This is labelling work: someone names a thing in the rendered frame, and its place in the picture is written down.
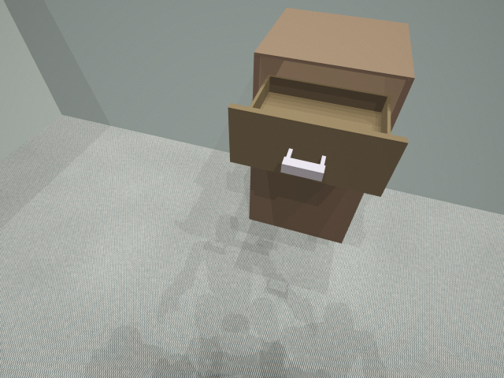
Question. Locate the drawer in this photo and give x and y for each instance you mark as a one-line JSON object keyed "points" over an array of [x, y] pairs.
{"points": [[351, 128]]}

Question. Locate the cabinet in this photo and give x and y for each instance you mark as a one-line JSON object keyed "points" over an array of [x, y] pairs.
{"points": [[352, 52]]}

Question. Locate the handle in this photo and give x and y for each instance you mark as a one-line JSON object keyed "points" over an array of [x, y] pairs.
{"points": [[301, 168]]}

